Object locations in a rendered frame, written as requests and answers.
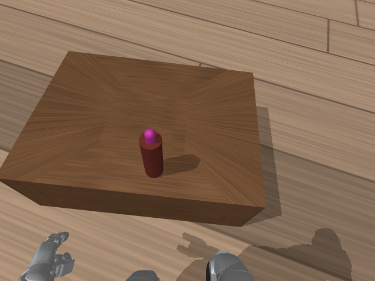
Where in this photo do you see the bottle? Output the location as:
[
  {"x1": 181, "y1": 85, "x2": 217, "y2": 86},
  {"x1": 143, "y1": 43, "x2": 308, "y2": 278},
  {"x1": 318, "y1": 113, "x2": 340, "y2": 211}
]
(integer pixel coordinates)
[{"x1": 139, "y1": 129, "x2": 163, "y2": 178}]

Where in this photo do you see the left robot arm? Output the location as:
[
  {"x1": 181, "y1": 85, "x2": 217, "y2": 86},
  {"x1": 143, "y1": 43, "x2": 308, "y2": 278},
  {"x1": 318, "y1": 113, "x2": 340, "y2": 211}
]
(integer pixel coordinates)
[{"x1": 17, "y1": 263, "x2": 54, "y2": 281}]

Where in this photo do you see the left robot hand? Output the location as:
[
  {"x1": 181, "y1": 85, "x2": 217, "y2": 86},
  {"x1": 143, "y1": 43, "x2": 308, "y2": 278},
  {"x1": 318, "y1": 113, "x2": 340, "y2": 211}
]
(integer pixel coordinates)
[{"x1": 29, "y1": 232, "x2": 75, "y2": 278}]

